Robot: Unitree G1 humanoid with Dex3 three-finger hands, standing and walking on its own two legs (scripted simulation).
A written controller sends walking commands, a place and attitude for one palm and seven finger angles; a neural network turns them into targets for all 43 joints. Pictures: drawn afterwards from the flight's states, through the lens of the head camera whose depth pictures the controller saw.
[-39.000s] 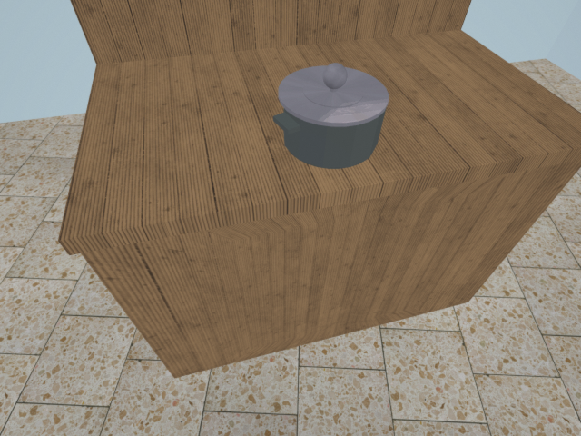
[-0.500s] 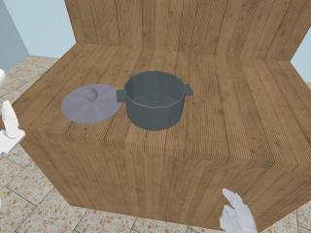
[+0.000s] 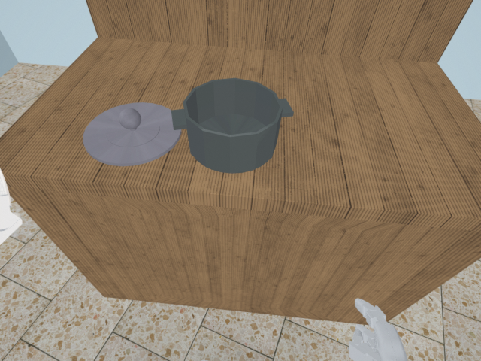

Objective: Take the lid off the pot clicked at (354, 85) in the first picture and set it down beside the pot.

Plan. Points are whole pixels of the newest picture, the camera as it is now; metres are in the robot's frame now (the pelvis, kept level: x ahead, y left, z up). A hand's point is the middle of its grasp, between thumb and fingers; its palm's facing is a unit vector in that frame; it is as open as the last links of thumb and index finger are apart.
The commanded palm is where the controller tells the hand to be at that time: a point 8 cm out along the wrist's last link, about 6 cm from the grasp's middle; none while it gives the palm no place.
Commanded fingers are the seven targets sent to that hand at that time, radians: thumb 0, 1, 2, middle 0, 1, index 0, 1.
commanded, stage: step back with the hand held close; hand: left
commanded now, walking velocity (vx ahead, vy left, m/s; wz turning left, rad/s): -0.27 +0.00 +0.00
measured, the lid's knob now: (130, 118) +0.56 +0.28 +0.08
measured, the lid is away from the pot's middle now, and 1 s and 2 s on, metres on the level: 0.22 0.22 0.22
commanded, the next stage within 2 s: stop stepping back and stand still in 0.70 s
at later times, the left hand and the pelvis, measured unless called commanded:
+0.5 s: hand out of the picture +0.12 +0.24 +0.25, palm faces +0.38 -0.81 -0.44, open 7.4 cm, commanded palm +0.06 +0.29 +0.26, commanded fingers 0.00 0.90 0.90 -0.20 -0.30 -0.20 -0.30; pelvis -0.09 +0.02 -0.01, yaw -3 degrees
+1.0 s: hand out of the picture -0.05 +0.28 +0.25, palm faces +0.37 -0.84 -0.40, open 7.4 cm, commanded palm -0.05 +0.34 +0.26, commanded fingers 0.00 0.90 0.90 -0.20 -0.30 -0.20 -0.30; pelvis -0.20 +0.07 -0.01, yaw -4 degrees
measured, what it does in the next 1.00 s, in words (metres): walks backwards: right foot, then right foot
